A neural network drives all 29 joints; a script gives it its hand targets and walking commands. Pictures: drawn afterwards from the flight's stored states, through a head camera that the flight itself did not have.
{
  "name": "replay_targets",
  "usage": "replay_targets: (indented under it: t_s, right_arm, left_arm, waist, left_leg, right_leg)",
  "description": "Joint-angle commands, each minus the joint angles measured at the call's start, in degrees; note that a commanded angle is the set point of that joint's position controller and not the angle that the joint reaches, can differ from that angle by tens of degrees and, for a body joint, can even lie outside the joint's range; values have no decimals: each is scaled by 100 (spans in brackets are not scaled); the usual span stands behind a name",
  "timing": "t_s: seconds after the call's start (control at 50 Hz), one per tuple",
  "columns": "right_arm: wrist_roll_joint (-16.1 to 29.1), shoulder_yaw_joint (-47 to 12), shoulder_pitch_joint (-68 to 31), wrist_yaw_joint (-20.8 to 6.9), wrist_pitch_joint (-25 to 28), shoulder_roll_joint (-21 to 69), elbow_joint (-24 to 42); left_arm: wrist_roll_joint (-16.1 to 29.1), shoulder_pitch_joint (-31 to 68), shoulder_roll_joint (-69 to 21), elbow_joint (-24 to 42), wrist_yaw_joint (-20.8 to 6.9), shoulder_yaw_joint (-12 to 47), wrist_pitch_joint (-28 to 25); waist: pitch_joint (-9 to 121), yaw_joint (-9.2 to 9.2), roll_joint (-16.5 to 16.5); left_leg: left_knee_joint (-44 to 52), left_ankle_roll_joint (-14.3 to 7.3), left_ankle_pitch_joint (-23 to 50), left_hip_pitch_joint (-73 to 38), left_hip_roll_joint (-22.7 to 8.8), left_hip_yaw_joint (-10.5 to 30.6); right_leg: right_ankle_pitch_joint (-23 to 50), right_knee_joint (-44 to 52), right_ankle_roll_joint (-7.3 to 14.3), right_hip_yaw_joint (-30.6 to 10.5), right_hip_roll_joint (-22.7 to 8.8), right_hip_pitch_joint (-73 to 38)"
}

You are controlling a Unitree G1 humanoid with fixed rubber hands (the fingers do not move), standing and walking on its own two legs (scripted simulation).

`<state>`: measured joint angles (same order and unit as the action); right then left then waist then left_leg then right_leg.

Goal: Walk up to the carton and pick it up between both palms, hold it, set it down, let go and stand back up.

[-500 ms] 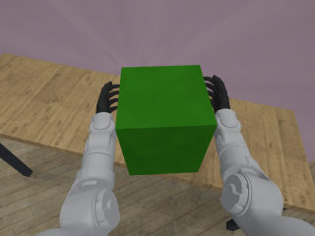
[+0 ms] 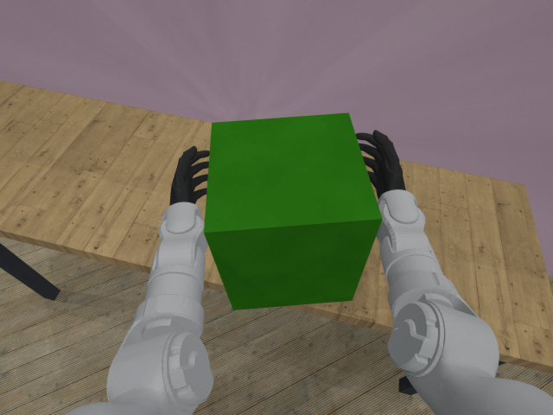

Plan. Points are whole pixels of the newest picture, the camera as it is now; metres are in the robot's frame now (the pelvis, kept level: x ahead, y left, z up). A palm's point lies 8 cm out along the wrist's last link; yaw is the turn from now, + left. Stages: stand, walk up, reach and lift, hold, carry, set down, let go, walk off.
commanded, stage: set down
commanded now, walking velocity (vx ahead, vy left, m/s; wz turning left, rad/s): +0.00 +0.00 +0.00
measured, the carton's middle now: (287, 218) +0.40 +0.02 +0.01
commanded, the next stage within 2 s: none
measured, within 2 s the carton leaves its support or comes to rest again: rests again in 1.80 s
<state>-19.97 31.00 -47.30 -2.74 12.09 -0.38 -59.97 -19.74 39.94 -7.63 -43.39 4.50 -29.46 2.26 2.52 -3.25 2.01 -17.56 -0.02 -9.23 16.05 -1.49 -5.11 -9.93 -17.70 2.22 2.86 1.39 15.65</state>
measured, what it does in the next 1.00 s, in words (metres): stands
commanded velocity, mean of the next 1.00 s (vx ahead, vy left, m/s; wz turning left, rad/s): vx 0.00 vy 0.00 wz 0.00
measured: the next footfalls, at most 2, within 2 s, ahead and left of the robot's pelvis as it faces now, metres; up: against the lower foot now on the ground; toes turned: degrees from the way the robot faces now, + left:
none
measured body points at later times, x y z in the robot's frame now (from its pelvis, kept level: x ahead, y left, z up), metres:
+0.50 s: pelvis +0.00 +0.00 +0.00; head +0.05 +0.02 +0.45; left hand +0.40 +0.17 +0.05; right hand +0.44 -0.13 +0.08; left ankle -0.01 +0.12 -0.75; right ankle -0.02 -0.09 -0.75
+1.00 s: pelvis +0.00 +0.01 +0.00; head +0.05 +0.03 +0.45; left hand +0.40 +0.17 +0.05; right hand +0.43 -0.13 +0.08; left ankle -0.01 +0.12 -0.75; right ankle -0.02 -0.09 -0.75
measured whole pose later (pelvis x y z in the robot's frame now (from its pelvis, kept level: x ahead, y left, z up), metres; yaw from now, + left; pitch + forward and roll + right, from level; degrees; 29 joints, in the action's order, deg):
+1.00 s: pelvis +0.00 +0.01 +0.00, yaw +0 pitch +8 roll +0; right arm -23.1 34.5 -44.4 -6.0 12.5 1.6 -54.0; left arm -24.7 39.0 -10.7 -39.4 2.6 -32.3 0.2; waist 1.0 -3.1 2.9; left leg -17.0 -0.6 -8.8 15.7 -1.3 -6.2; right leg -9.4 -17.2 1.7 2.8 0.9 15.4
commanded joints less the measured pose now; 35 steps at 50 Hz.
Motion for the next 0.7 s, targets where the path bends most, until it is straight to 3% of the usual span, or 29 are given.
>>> replay_targets:
  t_s: [0.0, 0.08, 0.2, 0.38, 0.48, 0.56, 0.68]
  right_arm:
    - [-180, -1351, -2524, -557, 150, 2978, -64]
    - [-229, -1311, -2445, -551, 103, 3020, -69]
    - [-324, -1199, -2373, -580, 142, 2969, -145]
    - [-339, -1030, -2237, -661, 52, 2862, -46]
    - [-376, -1041, -2224, -683, 45, 2879, 119]
    - [-367, -1009, -2068, -692, 45, 2831, 80]
    - [-400, -1000, -1993, -723, 44, 2794, 199]
  left_arm:
    - [35, 3570, -2335, 489, -259, 1566, -470]
    - [-3, 3551, -2241, 364, -331, 1438, -514]
    - [-88, 3423, -2322, 357, -301, 1397, -565]
    - [-179, 3277, -2295, 471, -257, 1339, -475]
    - [-244, 3059, -2286, 395, -297, 1228, -446]
    - [-325, 2886, -2325, 446, -296, 1226, -421]
    - [-387, 2664, -2325, 436, -321, 1186, -380]
  waist:
    - [3259, -47, 8]
    - [3130, -41, 93]
    - [3085, -40, 13]
    - [2967, -89, -82]
    - [2768, -114, 90]
    - [2695, -95, -41]
    - [2526, -92, 60]
  left_leg:
    - [-151, -16, 2140, -663, -45, -193]
    - [-3, -76, 1694, -279, -17, -205]
    - [-80, -19, 2050, -643, -72, -176]
    - [-65, -19, 1917, -847, -57, -204]
    - [-2, -95, 1833, -614, -41, -206]
    - [-50, -65, 2002, -780, -55, -188]
    - [-31, -118, 1894, -663, -45, -193]
  right_leg:
    - [3162, -380, -427, 49, -171, -1737]
    - [3162, -418, -489, -15, -248, -2000]
    - [2994, -346, -402, 66, -172, -1650]
    - [2124, -112, -327, 86, -137, -1266]
    - [2386, -185, -395, 60, -166, -1540]
    - [2297, -148, -344, 77, -149, -1363]
    - [2219, -148, -355, 70, -155, -1415]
